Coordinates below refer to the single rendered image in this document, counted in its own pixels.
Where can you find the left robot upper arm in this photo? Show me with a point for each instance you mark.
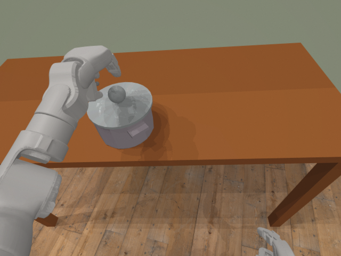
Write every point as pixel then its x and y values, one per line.
pixel 28 191

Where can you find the knob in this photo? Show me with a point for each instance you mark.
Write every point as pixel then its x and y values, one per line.
pixel 116 94

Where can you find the right robot hand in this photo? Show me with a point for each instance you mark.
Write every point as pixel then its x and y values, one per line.
pixel 280 247

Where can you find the pot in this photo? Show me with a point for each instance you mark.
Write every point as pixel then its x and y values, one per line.
pixel 128 137

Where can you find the table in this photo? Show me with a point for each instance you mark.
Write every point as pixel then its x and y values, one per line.
pixel 254 104

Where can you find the left robot hand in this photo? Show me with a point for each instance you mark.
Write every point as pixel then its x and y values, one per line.
pixel 100 57

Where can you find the lid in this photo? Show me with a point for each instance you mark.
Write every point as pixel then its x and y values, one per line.
pixel 109 115

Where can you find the robot left forearm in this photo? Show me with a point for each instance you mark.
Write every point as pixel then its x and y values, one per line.
pixel 63 104

